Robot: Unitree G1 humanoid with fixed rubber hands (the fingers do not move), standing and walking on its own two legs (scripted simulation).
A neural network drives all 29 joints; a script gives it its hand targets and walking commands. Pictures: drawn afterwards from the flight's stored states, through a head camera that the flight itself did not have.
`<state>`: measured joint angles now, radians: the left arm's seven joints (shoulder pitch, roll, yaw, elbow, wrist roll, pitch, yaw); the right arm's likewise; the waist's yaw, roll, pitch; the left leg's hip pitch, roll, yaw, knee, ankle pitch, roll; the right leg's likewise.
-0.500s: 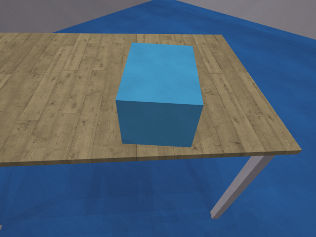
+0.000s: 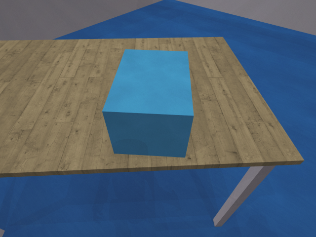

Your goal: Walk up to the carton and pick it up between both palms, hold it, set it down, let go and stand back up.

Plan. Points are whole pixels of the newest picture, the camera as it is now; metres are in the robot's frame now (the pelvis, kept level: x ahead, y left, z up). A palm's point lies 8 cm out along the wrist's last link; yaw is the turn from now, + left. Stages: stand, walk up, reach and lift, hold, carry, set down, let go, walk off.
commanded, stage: walk up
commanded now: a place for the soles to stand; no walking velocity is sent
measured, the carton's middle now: (153, 99) +0.50 +0.02 +0.09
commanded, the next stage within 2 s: reach and lift in 1.44 s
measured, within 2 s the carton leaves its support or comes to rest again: neither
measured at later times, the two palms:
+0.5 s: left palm out of the picture +0.03 +0.23 -0.12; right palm out of the picture +0.05 -0.26 -0.13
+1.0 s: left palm out of the picture +0.05 +0.24 -0.13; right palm out of the picture +0.04 -0.25 -0.13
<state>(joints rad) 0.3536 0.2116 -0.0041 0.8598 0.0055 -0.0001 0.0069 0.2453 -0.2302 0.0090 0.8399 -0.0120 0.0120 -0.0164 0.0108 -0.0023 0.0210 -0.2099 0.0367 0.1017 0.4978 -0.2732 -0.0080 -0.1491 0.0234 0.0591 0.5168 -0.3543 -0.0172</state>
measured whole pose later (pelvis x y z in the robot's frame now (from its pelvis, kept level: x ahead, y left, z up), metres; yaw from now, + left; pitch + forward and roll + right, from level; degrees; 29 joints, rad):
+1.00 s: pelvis +0.01 +0.00 +0.00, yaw -3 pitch +0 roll +1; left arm 0.35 0.21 0.01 0.88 0.01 0.00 0.02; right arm 0.28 -0.23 -0.01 0.92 -0.01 0.01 -0.02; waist 0.00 -0.01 0.03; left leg -0.18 0.06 0.15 0.49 -0.30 -0.02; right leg -0.14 0.04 0.10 0.50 -0.35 -0.02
